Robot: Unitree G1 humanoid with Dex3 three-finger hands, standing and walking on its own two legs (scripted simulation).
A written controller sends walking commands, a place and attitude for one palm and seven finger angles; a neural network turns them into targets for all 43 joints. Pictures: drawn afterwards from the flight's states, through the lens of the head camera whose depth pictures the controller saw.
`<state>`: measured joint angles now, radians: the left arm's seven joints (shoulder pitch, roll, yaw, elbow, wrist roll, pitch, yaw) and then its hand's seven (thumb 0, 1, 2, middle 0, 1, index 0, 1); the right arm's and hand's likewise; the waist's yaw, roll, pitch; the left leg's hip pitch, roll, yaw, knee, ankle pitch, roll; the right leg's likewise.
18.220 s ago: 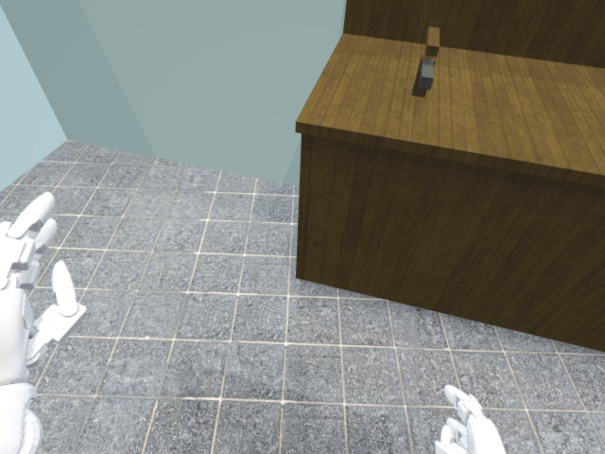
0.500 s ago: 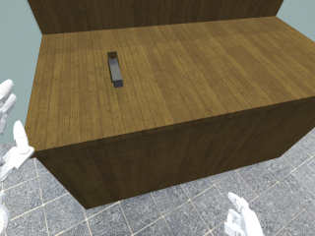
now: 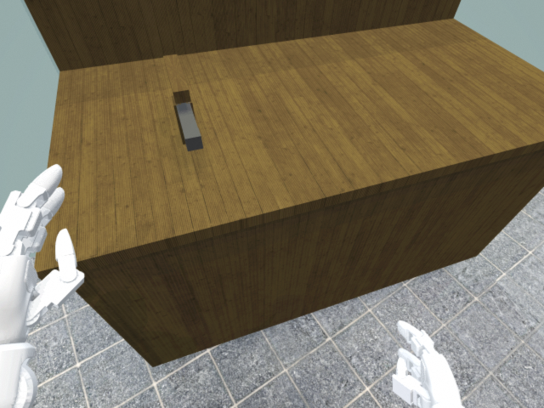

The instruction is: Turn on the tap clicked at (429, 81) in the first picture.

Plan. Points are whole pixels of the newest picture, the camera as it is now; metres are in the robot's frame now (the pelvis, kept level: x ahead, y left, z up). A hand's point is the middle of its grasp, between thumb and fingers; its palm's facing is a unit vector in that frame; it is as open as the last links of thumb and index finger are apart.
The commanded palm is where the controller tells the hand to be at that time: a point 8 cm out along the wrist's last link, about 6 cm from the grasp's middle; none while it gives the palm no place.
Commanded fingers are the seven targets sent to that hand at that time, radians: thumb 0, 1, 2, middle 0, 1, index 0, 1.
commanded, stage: shuffle to correct the standing spot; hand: left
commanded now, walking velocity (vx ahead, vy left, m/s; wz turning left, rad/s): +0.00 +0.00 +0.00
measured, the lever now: (193, 139) +0.53 +0.17 +0.09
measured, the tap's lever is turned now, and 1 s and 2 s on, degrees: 0 0 0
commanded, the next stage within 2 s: come to a stop and stand still in 1.36 s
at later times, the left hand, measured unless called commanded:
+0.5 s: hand (91, 250) +0.26 +0.22 +0.15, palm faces +0.40 -0.85 -0.34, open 7.4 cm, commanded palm +0.19 +0.25 +0.18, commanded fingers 0.00 0.90 0.90 -0.20 -0.30 -0.20 -0.30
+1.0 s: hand (158, 197) +0.33 +0.17 +0.16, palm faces +0.40 -0.82 -0.42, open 7.4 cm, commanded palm +0.28 +0.19 +0.18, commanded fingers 0.00 0.90 0.90 -0.20 -0.30 -0.20 -0.30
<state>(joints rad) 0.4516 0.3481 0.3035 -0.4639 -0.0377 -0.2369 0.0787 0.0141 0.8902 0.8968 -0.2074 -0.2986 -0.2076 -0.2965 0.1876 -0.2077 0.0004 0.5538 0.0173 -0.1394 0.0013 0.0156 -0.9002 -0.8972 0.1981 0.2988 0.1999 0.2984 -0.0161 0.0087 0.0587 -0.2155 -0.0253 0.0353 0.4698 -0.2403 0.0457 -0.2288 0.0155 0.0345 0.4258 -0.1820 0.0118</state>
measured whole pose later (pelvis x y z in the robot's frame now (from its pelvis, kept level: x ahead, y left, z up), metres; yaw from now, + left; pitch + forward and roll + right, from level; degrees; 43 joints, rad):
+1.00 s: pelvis +0.13 -0.09 -0.02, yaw +1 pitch -3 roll +0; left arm 0.47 0.41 0.43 -0.58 -0.06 -0.17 0.10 0.01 0.88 0.90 -0.21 -0.30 -0.22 -0.30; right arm 0.20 -0.18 0.02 0.59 0.01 -0.03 0.00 0.02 -0.90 -0.90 0.20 0.30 0.20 0.30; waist 0.01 -0.05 0.11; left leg -0.47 0.05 0.05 1.18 -0.50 0.00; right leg -0.33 0.07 -0.11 0.57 -0.19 -0.11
